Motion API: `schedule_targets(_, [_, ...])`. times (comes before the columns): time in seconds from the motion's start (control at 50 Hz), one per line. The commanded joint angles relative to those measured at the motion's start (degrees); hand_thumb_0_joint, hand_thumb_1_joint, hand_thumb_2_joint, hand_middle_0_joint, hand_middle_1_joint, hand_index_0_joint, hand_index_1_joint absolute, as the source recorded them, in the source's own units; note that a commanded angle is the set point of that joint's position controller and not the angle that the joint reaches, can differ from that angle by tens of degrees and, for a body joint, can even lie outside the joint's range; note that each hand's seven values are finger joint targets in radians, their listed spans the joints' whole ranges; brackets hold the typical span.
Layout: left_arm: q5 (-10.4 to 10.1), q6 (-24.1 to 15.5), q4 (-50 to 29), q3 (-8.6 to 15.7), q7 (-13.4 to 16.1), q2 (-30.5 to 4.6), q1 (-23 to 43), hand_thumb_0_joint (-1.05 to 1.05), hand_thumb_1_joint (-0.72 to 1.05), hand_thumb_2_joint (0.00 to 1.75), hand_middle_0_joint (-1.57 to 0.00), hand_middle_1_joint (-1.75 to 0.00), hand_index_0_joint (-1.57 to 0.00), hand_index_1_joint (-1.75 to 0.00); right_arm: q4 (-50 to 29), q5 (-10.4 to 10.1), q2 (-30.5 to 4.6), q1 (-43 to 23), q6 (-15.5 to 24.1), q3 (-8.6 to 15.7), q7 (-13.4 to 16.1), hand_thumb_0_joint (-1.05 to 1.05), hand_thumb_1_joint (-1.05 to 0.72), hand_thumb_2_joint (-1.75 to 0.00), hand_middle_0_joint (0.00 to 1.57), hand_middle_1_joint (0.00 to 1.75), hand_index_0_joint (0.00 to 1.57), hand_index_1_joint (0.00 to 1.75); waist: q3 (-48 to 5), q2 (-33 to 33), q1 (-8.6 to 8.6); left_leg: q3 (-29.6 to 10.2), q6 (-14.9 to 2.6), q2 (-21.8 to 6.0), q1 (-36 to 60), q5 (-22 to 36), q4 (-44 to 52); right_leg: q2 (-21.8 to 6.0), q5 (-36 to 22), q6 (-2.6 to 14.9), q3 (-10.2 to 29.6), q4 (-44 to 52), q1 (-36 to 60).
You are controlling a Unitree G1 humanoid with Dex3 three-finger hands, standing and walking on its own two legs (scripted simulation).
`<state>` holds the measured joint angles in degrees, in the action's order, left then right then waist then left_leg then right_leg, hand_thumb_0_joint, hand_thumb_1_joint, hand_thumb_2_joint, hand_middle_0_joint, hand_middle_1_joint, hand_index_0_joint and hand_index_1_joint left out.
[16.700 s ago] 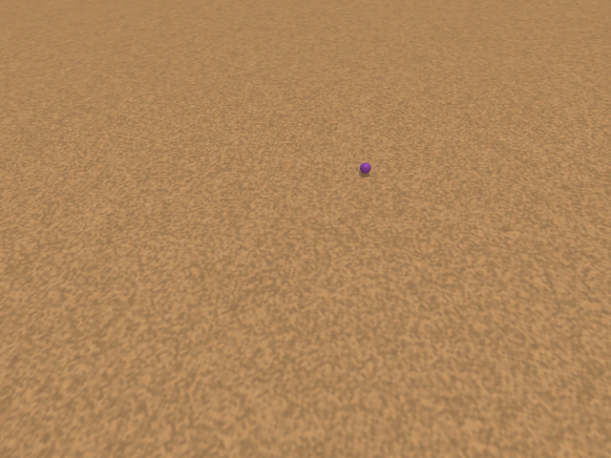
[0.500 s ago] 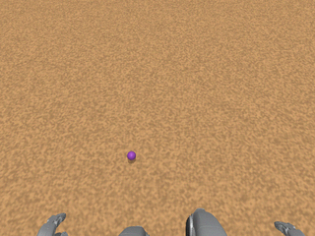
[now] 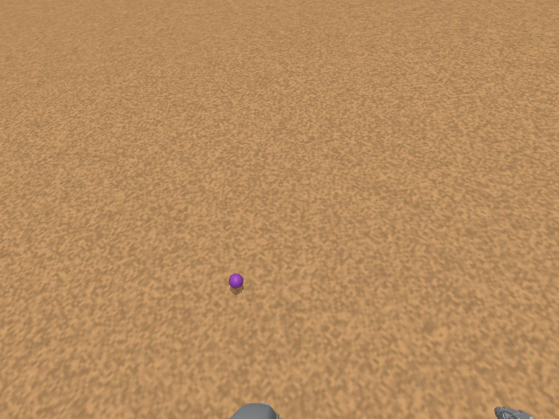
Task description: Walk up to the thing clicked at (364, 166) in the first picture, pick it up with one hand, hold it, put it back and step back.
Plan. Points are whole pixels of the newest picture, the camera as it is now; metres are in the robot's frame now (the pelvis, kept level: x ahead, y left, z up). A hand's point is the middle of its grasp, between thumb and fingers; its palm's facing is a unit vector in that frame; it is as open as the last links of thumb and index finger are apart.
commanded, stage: walk up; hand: left
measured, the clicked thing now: (236, 280) +0.68 +0.28 -0.73
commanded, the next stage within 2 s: stand in 0.92 s
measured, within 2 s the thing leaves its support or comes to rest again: neither
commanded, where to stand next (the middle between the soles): +0.31 +0.02 m, yaw +3 degrees
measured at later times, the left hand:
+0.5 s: hand out of the picture +0.05 +0.26 -0.14, palm faces +0.04 -0.95 -0.32, open 7.4 cm
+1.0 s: hand out of the picture +0.08 +0.27 -0.14, palm faces +0.02 -0.95 -0.32, open 7.4 cm
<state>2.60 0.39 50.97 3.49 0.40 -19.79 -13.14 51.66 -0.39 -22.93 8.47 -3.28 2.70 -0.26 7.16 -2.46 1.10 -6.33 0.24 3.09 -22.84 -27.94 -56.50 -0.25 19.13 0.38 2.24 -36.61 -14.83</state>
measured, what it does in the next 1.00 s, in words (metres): steps on the spot: left foot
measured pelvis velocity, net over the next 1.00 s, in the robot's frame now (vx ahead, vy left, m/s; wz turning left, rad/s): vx -0.01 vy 0.02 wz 0.02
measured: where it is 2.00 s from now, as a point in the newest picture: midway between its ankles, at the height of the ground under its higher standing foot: outside the picture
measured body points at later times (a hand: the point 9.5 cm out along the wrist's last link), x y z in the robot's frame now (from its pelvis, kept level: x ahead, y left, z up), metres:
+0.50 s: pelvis -0.02 +0.01 +0.01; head -0.02 +0.01 +0.46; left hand +0.05 +0.31 -0.11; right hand +0.05 -0.29 -0.11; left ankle -0.02 +0.14 -0.73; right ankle -0.01 -0.12 -0.73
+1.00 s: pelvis -0.01 +0.02 +0.02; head +0.00 +0.03 +0.47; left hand +0.08 +0.32 -0.11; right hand +0.10 -0.27 -0.11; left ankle -0.02 +0.14 -0.73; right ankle -0.01 -0.12 -0.73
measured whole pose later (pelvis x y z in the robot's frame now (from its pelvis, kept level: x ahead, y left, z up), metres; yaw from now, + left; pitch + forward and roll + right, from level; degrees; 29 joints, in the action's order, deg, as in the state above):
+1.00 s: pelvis -0.01 +0.02 +0.02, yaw +1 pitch -2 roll +0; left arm 0.5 -0.4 63.8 1.5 -0.6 -19.9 -4.4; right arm 63.0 0.6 -18.9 3.9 1.3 0.5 -0.4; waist 3.5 0.8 0.3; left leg -1.7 0.1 0.4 -6.1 -12.6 -21.0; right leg -0.9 11.5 -1.5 2.1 -20.7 -6.9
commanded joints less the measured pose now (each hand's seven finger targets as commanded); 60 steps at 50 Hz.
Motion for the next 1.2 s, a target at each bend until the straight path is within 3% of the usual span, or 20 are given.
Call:
schedule_targets(0.0, [0.37, -1.86, -5.8, 4.67, 0.74, -15.94, 3.62, 0.0, 0.9, 0.9, -0.2, -0.3, -0.2, -0.3, -3.3, 1.34, -8.65, -0.95, 2.86, 2.4, 0.29, 0.0, -0.9, -0.9, 0.2, 0.3, 0.2, 0.3, -5.5, 14.4, 1.43, 4.74, 0.66, -2.16, 2.39, -2.37, 17.97, -11.7, 1.48, 9.5, 11.33, 13.6, 3.58])
schedule_targets(0.04, [-0.63, -0.84, -5.78, 4.03, 0.1, -15.56, 5.18, 0.0, 0.9, 0.9, -0.2, -0.3, -0.2, -0.3, -0.74, 1.72, -7.55, 3.33, 4.08, 2.63, 0.41, 0.0, -0.9, -0.9, 0.2, 0.3, 0.2, 0.3, -6.56, 12.31, -1.05, 7.12, 0.37, -1.42, 12.76, 8.32, 37.12, -10.34, -2.82, 7.52, 9.05, 7.51, 0.8])
schedule_targets(0.06, [-1.02, -0.5, -5.33, 2.82, -0.07, -12.68, 3.43, 0.0, 0.9, 0.9, -0.2, -0.3, -0.2, -0.3, -0.09, 2.4, -8.82, 3.6, 4.76, 3.27, 0.73, 0.0, -0.9, -0.9, 0.2, 0.3, 0.2, 0.3, -7.96, 6.81, -0.77, 0.45, -0.45, -4.03, 19.64, 12.02, 38.28, -7.61, -4.06, 4.59, 6.97, 2.49, -4.28])
schedule_targets(0.08, [-2.0, -0.37, -5.37, 1.79, -0.33, -9.08, 2.33, 0.0, 0.9, 0.9, -0.2, -0.3, -0.2, -0.3, -0.68, 3.26, -12.23, 2.73, 5.29, 3.73, 1.0, 0.0, -0.9, -0.9, 0.2, 0.3, 0.2, 0.3, -8.17, -3.95, -0.08, -18.02, -4.84, -15.79, 20.89, 4.01, 42.47, -1.3, 2.83, 1.04, 2.69, -4.41, -11.96])
schedule_targets(0.1, [-1.97, -0.26, -3.65, 3.27, 0.28, -13.4, 5.56, 0.0, 0.9, 0.9, -0.2, -0.3, -0.2, -0.3, -1.37, 2.59, -17.06, -0.5, 5.42, 4.06, 0.79, 0.0, -0.9, -0.9, 0.2, 0.3, 0.2, 0.3, -5.41, -5.57, -1.41, -24.08, -11.82, -22.23, 5.91, -2.8, 43.15, -0.77, 13.74, 0.4, 1.88, -8.33, -5.45])
schedule_targets(0.12, [-1.67, -0.42, -3.1, 3.66, -0.01, -14.81, 5.8, 0.0, 0.9, 0.9, -0.2, -0.3, -0.2, -0.3, -1.7, 2.7, -15.58, -3.02, 5.8, 3.89, 0.64, 0.0, -0.9, -0.9, 0.2, 0.3, 0.2, 0.3, -2.82, -2.32, -0.51, -21.7, -12.39, -21.32, 0.17, -6.04, 43.41, -1.23, 13.63, 0.75, 3.9, -11.07, -1.74])
schedule_targets(0.16, [-2.4, -1.03, -1.97, 2.95, -0.62, -11.94, 4.11, 0.0, 0.9, 0.9, -0.2, -0.3, -0.2, -0.3, -1.43, 2.7, -11.91, -4.56, 6.38, 2.33, 0.72, 0.0, -0.9, -0.9, 0.2, 0.3, 0.2, 0.3, -3.46, -4.42, 1.22, -10.99, -8.53, -15.39, 6.72, 5.26, 39.05, -1.67, 7.33, 1.42, 2.27, -3.66, -1.99])
schedule_targets(0.2, [-2.12, -1.68, 0.33, 3.14, -0.69, -11.78, 2.74, 0.0, 0.9, 0.9, -0.2, -0.3, -0.2, -0.3, -0.28, 2.37, -11.88, -4.33, 5.81, 2.21, 0.55, 0.0, -0.9, -0.9, 0.2, 0.3, 0.2, 0.3, -3.41, -7.42, 1.22, -6.17, -5.58, -12.25, 2.3, 7.48, 36.21, -0.1, 0.23, 1.32, -0.95, 8.9, 6.69])
schedule_targets(0.22, [-1.81, -1.94, 0.93, 3.06, -0.49, -11.84, 2.67, 0.0, 0.9, 0.9, -0.2, -0.3, -0.2, -0.3, -0.09, 1.91, -10.44, -3.6, 5.47, 1.74, 0.37, 0.0, -0.9, -0.9, 0.2, 0.3, 0.2, 0.3, -4.87, -6.07, 1.37, -4.38, -3.96, -10.84, 2.89, 10.1, 34.17, -0.44, -3.09, 2.02, 0.58, 12.9, 9.9])
schedule_targets(0.24, [-1.24, -2.18, 1.33, 3.26, -0.26, -13.19, 3.0, 0.0, 0.9, 0.9, -0.2, -0.3, -0.2, -0.3, -0.25, 1.43, -9.29, -2.88, 5.25, 1.38, 0.4, 0.0, -0.9, -0.9, 0.2, 0.3, 0.2, 0.3, -6.01, -2.97, 1.18, -3.42, -2.4, -9.39, 0.0, 10.03, 31.94, -2.9, -5.44, 2.71, 5.39, 13.67, 13.3])
schedule_targets(0.26, [-1.39, -2.31, 1.06, 3.13, -0.27, -14.85, 4.9, 0.0, 0.9, 0.9, -0.2, -0.3, -0.2, -0.3, 0.25, 1.06, -8.17, -2.38, 5.06, 1.14, 0.48, 0.0, -0.9, -0.9, 0.2, 0.3, 0.2, 0.3, -5.25, 1.73, 0.01, -1.4, -1.18, -6.39, 0.44, 2.75, 31.71, -6.21, 0.9, 4.31, 10.93, 16.05, 9.1])
schedule_targets(0.28, [-1.3, -2.31, 0.75, 3.2, -0.51, -15.97, 7.43, 0.0, 0.9, 0.9, -0.2, -0.3, -0.2, -0.3, 1.42, 1.25, -8.58, -0.44, 4.78, 1.29, 0.56, 0.0, -0.9, -0.9, 0.2, 0.3, 0.2, 0.3, -3.84, 2.86, -1.45, -0.86, -0.98, -5.79, 4.17, -0.84, 31.3, -8.71, 10.28, 5.44, 13.71, 18.27, 2.86])
schedule_targets(0.3, [-1.38, -2.22, 0.77, 2.96, -0.71, -15.61, 8.67, 0.0, 0.9, 0.9, -0.2, -0.3, -0.2, -0.3, 2.26, 1.47, -8.91, -0.06, 4.87, 1.52, 0.56, 0.0, -0.9, -0.9, 0.2, 0.3, 0.2, 0.3, -3.11, 3.12, -1.74, -0.76, -1.13, -5.5, 6.17, -0.35, 31.38, -8.86, 14.29, 5.51, 13.97, 19.8, 0.28])
schedule_targets(0.32, [-1.53, -2.24, 1.09, 2.64, -0.8, -14.96, 9.06, 0.0, 0.9, 0.9, -0.2, -0.3, -0.2, -0.3, 2.79, 1.51, -9.05, -0.24, 5.05, 1.47, 0.43, 0.0, -0.9, -0.9, 0.2, 0.3, 0.2, 0.3, -2.96, 3.4, -1.67, -0.6, -1.31, -5.57, 8.22, 2.39, 31.73, -8.13, 13.35, 4.83, 12.94, 20.13, -1.17])
schedule_targets(0.4, [-1.81, -2.5, 3.21, 2.12, -1.03, -13.22, 9.37, 0.0, 0.9, 0.9, -0.2, -0.3, -0.2, -0.3, 4.36, 1.76, -8.87, -0.61, 5.9, 0.89, 0.39, 0.0, -0.9, -0.9, 0.2, 0.3, 0.2, 0.3, -4.15, 4.84, -1.3, -1.93, -2.22, -7.33, 8.7, 5.74, 35.19, -5.84, 2.97, 3.2, 8.79, 18.78, 1.54])
schedule_targets(0.52, [-2.42, -2.86, 5.54, 1.71, -0.64, -12.38, 9.14, 0.0, 0.9, 0.9, -0.2, -0.3, -0.2, -0.3, 5.53, 1.48, -8.89, -2.81, 6.44, 0.45, 0.71, 0.0, -0.9, -0.9, 0.2, 0.3, 0.2, 0.3, -8.38, 2.39, -0.71, -0.53, -1.98, -8.62, 11.45, 21.38, 35.62, -5.9, -15.51, 2.23, 5.49, 16.0, 8.5])
schedule_targets(0.6, [-2.69, -2.65, 6.77, 1.55, -0.37, -12.08, 9.75, 0.0, 0.9, 0.9, -0.2, -0.3, -0.2, -0.3, 6.21, 1.28, -8.84, -3.65, 6.31, 0.62, 1.01, 0.0, -0.9, -0.9, 0.2, 0.3, 0.2, 0.3, -10.45, 1.52, -0.55, -0.09, -1.98, -9.49, 13.53, 28.93, 35.58, -5.84, -20.3, 1.9, 3.98, 15.05, 10.75])
schedule_targets(0.88, [-2.38, -2.18, 8.68, 0.75, -0.16, -11.91, 11.07, 0.0, 0.9, 0.9, -0.2, -0.3, -0.2, -0.3, 7.23, 1.46, -8.1, -7.35, 5.6, 0.85, 0.88, 0.0, -0.9, -0.9, 0.2, 0.3, 0.2, 0.3, -8.56, 1.58, -0.47, 0.36, -1.73, -9.31, 14.7, 25.39, 38.42, -5.66, -17.74, 1.02, 3.61, 17.18, 9.77])
schedule_targets(1.02, [-2.16, -2.46, 10.05, -0.52, 0.11, -11.99, 10.76, 0.0, 0.9, 0.9, -0.2, -0.3, -0.2, -0.3, 8.32, 0.78, -9.08, -7.32, 5.61, 0.47, 0.86, 0.0, -0.9, -0.9, 0.2, 0.3, 0.2, 0.3, -11.86, 1.89, -0.92, -0.25, -1.4, -10.26, 19.95, 34.9, 38.64, -6.71, -24.64, 0.18, 3.1, 17.82, 11.81])
schedule_targets(1.18, [-2.12, -2.47, 10.52, -1.11, 0.16, -12.3, 10.59, 0.0, 0.9, 0.9, -0.2, -0.3, -0.2, -0.3, 9.13, 0.72, -9.24, -7.31, 5.2, 0.1, 0.61, 0.0, -0.9, -0.9, 0.2, 0.3, 0.2, 0.3, -10.2, 1.95, -1.0, -0.08, -1.24, -9.88, 18.19, 29.15, 40.07, -6.91, -20.37, 0.23, 3.29, 19.27, 11.71])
